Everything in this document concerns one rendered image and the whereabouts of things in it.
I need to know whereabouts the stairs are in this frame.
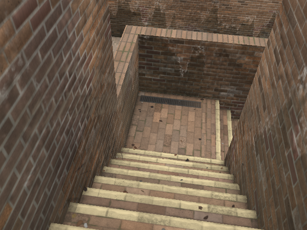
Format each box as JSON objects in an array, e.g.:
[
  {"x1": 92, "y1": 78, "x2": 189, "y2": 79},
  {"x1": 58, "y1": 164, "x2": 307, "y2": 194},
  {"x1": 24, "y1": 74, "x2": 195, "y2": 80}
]
[
  {"x1": 220, "y1": 108, "x2": 239, "y2": 160},
  {"x1": 48, "y1": 148, "x2": 264, "y2": 230}
]

